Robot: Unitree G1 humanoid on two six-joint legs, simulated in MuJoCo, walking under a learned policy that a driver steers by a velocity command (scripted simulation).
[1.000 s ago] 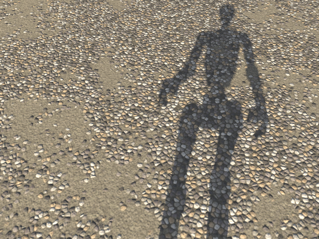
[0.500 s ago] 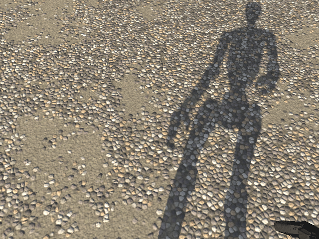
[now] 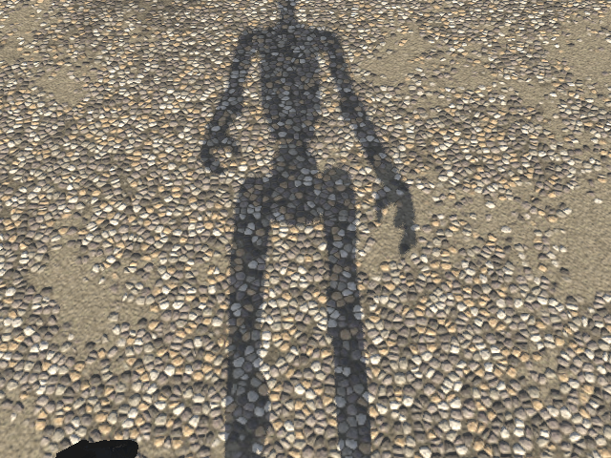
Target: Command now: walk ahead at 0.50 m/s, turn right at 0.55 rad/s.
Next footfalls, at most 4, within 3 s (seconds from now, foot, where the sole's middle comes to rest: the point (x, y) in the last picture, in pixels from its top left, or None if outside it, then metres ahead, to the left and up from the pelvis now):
0.46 left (275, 452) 0.45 0.08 -0.75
0.96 right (416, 363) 0.64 -0.24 -0.75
1.50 left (318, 250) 0.96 -0.03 -0.75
1.96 right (368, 163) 1.26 -0.19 -0.75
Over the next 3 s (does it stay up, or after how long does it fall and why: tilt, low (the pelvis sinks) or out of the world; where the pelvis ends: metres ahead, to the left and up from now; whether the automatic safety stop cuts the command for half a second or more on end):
stays up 1.57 0.03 0.00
